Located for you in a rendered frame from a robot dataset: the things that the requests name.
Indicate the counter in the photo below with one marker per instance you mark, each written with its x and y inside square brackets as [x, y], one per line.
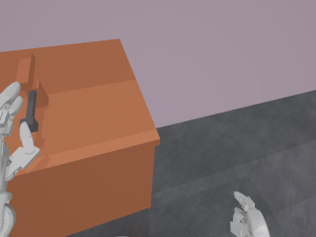
[96, 138]

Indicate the robot left forearm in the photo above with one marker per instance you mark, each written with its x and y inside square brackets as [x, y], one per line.
[7, 214]

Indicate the left robot hand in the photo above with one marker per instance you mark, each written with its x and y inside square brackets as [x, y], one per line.
[10, 104]

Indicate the tap lever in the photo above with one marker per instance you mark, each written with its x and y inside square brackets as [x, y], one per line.
[30, 113]

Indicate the right robot hand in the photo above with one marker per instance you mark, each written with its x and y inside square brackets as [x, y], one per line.
[253, 223]

